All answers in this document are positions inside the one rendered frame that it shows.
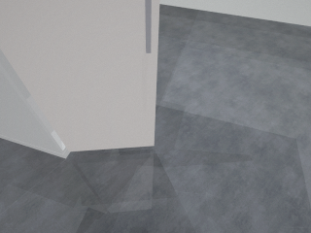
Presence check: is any fridge door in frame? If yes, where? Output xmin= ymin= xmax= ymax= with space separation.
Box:
xmin=0 ymin=0 xmax=160 ymax=152

